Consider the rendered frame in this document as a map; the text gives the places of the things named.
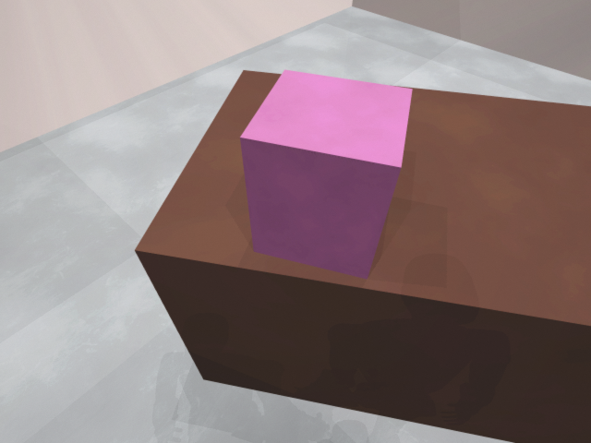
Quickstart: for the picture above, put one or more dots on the carton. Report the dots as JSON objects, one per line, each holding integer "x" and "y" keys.
{"x": 322, "y": 156}

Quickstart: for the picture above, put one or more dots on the pedestal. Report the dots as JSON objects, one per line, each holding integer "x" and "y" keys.
{"x": 476, "y": 314}

